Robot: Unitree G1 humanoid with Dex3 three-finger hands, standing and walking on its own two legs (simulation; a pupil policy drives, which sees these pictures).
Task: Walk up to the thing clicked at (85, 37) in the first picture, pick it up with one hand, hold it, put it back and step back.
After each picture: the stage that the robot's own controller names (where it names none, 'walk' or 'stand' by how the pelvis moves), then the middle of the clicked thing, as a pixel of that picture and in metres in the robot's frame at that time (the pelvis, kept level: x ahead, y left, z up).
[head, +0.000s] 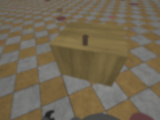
stand; (85, 40) +0.88 +0.13 -0.04
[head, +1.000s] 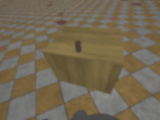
walk; (78, 46) +0.76 +0.24 -0.03
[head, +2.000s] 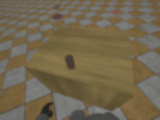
stand; (70, 62) +0.46 +0.22 -0.01
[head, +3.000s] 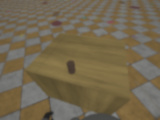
stand; (71, 67) +0.46 +0.21 -0.04
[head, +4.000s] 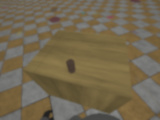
stand; (71, 66) +0.45 +0.21 -0.04
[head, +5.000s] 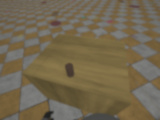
stand; (69, 70) +0.43 +0.21 -0.04
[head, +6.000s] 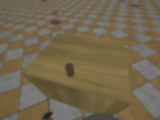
stand; (70, 70) +0.43 +0.21 -0.04
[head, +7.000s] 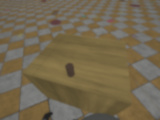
stand; (70, 70) +0.43 +0.21 -0.04
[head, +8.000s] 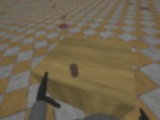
rise first; (74, 70) +0.44 +0.21 -0.04
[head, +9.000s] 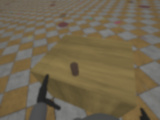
go down; (74, 69) +0.44 +0.20 -0.04
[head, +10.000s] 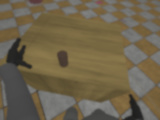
go down; (63, 59) +0.45 +0.19 +0.01
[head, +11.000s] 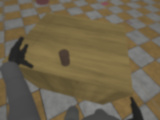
go down; (64, 58) +0.45 +0.19 +0.02
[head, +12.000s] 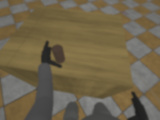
close in; (58, 54) +0.46 +0.20 +0.05
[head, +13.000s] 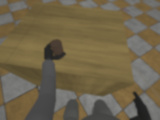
lift; (57, 49) +0.48 +0.20 +0.06
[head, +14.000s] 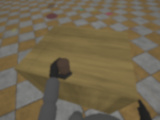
lift; (64, 68) +0.34 +0.19 +0.11
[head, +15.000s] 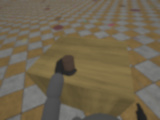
hold; (69, 65) +0.33 +0.17 +0.16
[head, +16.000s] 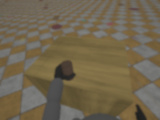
hold; (68, 70) +0.33 +0.18 +0.12
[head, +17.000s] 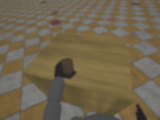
hold; (68, 68) +0.33 +0.17 +0.12
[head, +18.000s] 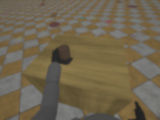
crouch; (65, 55) +0.40 +0.19 +0.17
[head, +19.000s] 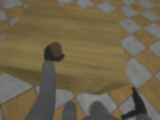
lower; (57, 52) +0.48 +0.20 +0.03
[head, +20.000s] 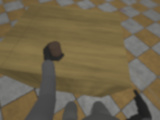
lower; (56, 51) +0.48 +0.20 +0.05
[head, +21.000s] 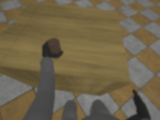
lower; (55, 48) +0.49 +0.20 +0.06
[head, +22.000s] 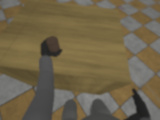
lower; (54, 47) +0.50 +0.21 +0.06
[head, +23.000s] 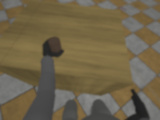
loosen; (56, 47) +0.50 +0.20 +0.06
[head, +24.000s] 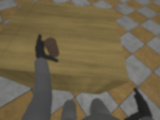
withdraw; (52, 48) +0.50 +0.21 +0.06
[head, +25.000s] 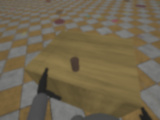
sink last; (75, 64) +0.46 +0.18 +0.01
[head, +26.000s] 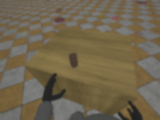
stand; (73, 60) +0.49 +0.20 +0.01
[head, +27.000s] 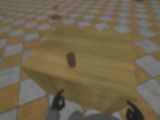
stand; (71, 60) +0.47 +0.20 +0.02
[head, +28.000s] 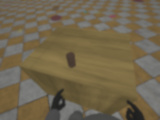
stand; (71, 60) +0.48 +0.20 +0.03
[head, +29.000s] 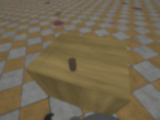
stand; (72, 64) +0.49 +0.20 -0.04
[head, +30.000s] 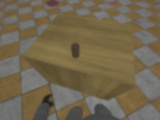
walk; (75, 51) +0.55 +0.16 -0.02
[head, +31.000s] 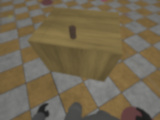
walk; (72, 32) +0.77 +0.26 -0.02
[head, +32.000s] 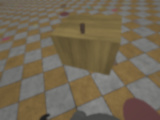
stand; (82, 28) +1.06 +0.24 -0.02
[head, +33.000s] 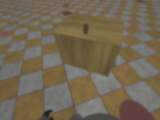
stand; (85, 29) +1.10 +0.18 -0.04
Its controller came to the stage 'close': yes
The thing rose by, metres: 0.20
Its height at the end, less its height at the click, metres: +0.00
